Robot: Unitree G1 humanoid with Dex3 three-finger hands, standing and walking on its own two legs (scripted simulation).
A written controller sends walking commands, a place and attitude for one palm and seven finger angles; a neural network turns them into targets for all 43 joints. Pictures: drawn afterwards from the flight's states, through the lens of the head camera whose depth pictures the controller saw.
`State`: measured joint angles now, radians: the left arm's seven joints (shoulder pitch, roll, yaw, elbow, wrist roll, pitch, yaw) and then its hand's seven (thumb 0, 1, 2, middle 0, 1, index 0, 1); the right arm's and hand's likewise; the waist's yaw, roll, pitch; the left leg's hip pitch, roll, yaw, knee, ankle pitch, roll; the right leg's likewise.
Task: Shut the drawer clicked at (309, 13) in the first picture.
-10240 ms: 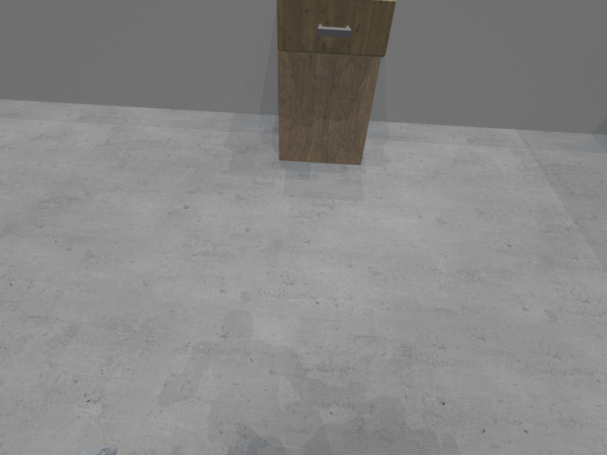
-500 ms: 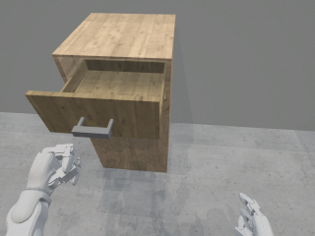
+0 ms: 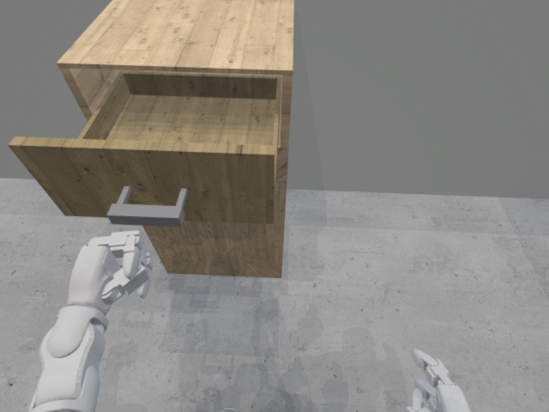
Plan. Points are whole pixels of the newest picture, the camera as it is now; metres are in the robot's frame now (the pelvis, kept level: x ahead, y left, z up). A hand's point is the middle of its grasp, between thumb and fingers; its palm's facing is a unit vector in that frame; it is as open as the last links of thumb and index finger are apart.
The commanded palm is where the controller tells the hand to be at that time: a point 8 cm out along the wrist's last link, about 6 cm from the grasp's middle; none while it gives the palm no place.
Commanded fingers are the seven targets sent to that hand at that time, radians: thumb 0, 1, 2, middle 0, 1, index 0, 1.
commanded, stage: bring the fist close to the handle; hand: left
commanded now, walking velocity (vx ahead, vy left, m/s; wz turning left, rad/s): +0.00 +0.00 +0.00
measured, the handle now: (150, 204) +0.42 +0.23 +0.04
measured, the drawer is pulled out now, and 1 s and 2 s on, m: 0.23 0.22 0.10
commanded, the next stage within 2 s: push the drawer shut in 0.60 s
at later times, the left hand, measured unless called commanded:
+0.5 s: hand (158, 260) +0.32 +0.19 +0.03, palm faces +0.00 -1.00 -0.03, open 3.3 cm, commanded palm +0.30 +0.25 +0.04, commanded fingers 0.00 0.90 0.90 -1.40 -1.60 -1.40 -1.60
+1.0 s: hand (163, 246) +0.35 +0.19 +0.03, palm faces +0.00 -1.00 -0.04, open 3.2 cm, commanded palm +0.33 +0.25 +0.04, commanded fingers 0.00 0.90 0.90 -1.40 -1.60 -1.40 -1.60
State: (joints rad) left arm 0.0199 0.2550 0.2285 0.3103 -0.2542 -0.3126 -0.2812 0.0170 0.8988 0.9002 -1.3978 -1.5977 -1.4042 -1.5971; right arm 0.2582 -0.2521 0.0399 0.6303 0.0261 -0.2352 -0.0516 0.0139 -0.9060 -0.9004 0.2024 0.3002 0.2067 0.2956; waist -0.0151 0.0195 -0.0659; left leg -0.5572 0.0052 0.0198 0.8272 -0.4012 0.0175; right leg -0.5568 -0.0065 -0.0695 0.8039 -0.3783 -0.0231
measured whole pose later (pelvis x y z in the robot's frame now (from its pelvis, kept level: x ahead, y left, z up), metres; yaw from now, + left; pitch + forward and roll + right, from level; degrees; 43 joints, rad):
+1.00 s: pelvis +0.00 -0.01 -0.02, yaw +0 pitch +12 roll -1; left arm -0.22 0.30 0.25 0.54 -0.23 -0.36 -0.28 0.01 0.87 0.92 -1.40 -1.60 -1.40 -1.60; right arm 0.25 -0.26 0.04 0.60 0.03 -0.11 -0.05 0.01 -0.91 -0.90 0.20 0.30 0.21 0.30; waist -0.03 0.02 -0.09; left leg -0.72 0.02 0.00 0.96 -0.45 0.01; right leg -0.72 0.00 -0.08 0.93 -0.43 -0.04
